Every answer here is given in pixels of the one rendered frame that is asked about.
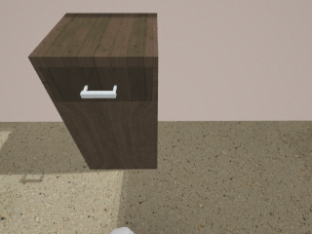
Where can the handle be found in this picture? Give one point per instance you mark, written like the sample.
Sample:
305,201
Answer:
98,94

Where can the drawer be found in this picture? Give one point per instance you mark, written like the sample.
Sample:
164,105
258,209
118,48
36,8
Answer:
134,83

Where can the cabinet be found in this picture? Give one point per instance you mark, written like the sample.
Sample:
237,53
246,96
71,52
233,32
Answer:
111,135

